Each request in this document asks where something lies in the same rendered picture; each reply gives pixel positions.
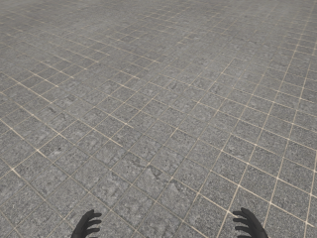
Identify left robot hand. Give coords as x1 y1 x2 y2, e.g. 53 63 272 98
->
70 209 102 238

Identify right robot hand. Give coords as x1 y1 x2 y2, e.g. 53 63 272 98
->
232 207 268 238

